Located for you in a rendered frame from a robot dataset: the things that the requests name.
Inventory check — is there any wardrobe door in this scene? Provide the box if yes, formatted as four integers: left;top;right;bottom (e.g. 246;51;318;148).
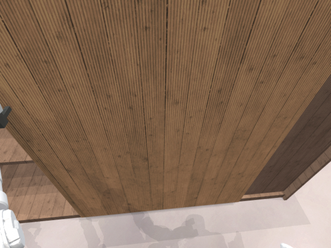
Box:
0;0;331;218
244;74;331;195

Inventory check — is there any handle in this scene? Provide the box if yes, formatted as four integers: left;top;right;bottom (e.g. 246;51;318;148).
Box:
0;106;12;128

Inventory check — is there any robot left upper arm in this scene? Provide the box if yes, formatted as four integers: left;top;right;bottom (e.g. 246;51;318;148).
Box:
0;209;25;248

